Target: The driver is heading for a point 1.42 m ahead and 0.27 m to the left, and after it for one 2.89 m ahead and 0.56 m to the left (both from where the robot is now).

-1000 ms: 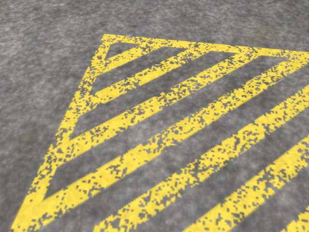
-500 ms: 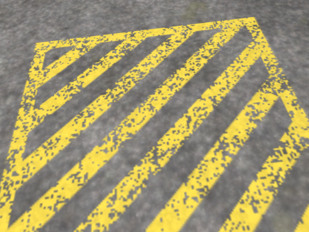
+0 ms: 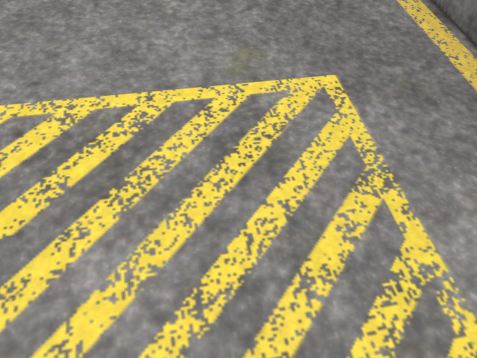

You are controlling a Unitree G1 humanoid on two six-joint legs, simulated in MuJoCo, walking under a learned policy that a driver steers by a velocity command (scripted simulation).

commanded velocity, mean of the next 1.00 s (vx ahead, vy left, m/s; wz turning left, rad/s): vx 0.49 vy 0.00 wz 0.35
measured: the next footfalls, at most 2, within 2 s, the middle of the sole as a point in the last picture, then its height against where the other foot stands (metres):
right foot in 0.30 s outside the picture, level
left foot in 0.82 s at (179, 334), level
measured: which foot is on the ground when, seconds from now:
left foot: down 0.00-0.32, up 0.34-0.80, down 0.82-1.00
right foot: up 0.00-0.28, down 0.30-0.84, up 0.86-1.00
